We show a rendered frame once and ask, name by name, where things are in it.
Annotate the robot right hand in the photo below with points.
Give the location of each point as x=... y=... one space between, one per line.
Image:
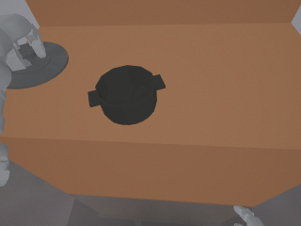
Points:
x=247 y=216

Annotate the left robot upper arm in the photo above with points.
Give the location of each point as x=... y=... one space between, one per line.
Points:
x=4 y=164

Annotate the pot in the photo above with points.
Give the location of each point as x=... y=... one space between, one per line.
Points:
x=127 y=94

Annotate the knob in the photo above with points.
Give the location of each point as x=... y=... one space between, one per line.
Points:
x=28 y=53

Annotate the robot left forearm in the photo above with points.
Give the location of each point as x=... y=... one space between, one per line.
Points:
x=5 y=73

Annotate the lid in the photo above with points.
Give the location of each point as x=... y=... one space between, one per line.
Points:
x=41 y=70

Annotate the robot left hand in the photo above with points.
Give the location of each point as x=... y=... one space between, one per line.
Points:
x=17 y=27

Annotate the table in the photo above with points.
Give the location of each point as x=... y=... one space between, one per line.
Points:
x=226 y=129

